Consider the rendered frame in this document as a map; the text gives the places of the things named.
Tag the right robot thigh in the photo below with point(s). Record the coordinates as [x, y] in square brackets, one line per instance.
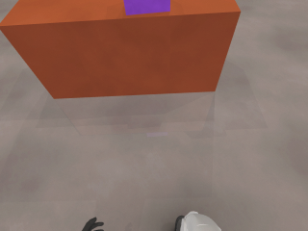
[198, 222]

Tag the robot right foot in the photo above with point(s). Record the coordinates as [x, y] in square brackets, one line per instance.
[178, 223]

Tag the pedestal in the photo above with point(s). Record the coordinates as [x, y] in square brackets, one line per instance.
[91, 48]

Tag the carton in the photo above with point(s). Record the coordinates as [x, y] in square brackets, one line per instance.
[146, 6]

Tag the robot left hand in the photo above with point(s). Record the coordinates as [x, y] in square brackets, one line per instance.
[91, 224]

